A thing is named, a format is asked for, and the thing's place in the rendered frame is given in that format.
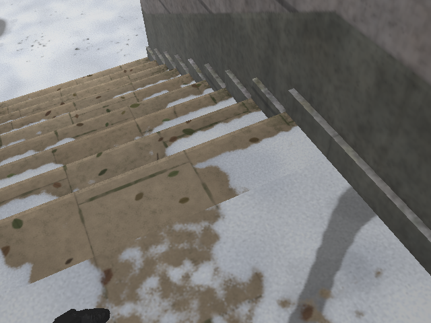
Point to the robot left hand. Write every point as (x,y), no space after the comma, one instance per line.
(96,315)

